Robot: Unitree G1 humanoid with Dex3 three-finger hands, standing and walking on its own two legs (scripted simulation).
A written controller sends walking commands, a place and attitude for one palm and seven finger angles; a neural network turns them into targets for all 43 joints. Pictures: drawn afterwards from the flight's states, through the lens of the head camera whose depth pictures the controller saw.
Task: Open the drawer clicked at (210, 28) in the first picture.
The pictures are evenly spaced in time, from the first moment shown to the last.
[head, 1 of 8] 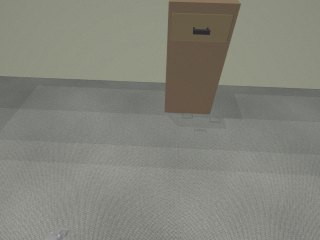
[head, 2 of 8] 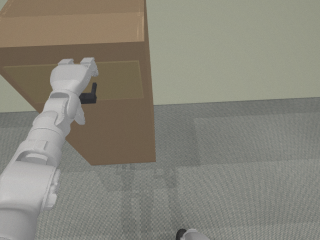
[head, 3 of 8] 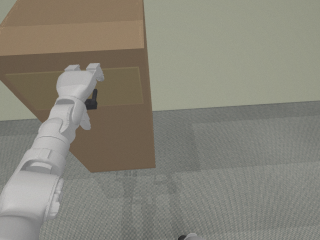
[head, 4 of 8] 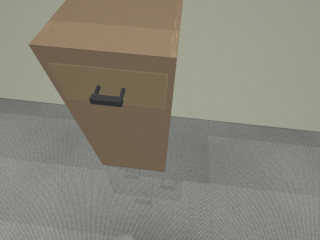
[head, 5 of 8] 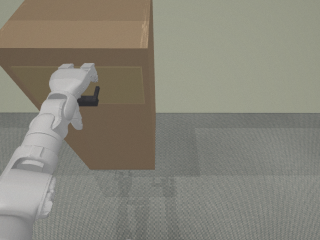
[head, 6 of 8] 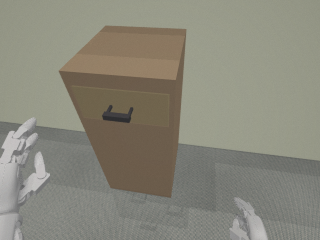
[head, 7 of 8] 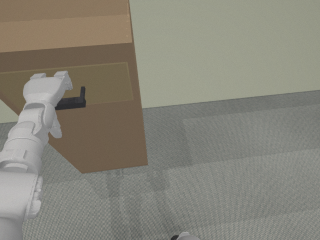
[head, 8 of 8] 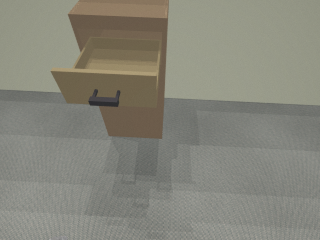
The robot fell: no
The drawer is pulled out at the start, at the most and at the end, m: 0.00 0.30 0.30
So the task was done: yes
